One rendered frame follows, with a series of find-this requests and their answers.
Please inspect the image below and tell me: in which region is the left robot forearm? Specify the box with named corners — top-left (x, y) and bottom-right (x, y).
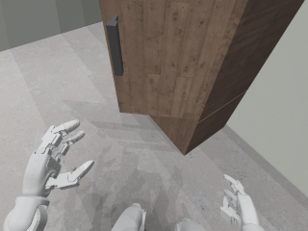
top-left (3, 194), bottom-right (50, 231)

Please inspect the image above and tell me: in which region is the right robot hand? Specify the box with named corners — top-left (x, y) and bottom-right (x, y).
top-left (220, 174), bottom-right (260, 230)

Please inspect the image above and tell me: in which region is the left robot shin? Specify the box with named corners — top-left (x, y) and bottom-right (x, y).
top-left (132, 203), bottom-right (141, 208)

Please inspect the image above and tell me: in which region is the robot right thigh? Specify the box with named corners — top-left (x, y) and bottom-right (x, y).
top-left (174, 220), bottom-right (206, 231)

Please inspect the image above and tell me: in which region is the handle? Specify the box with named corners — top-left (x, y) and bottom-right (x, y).
top-left (106, 14), bottom-right (124, 76)

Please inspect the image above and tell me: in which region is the cupboard door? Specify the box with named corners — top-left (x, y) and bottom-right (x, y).
top-left (98, 0), bottom-right (236, 119)

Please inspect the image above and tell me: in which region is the left robot hand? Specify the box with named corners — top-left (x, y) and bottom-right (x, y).
top-left (22, 119), bottom-right (94, 198)

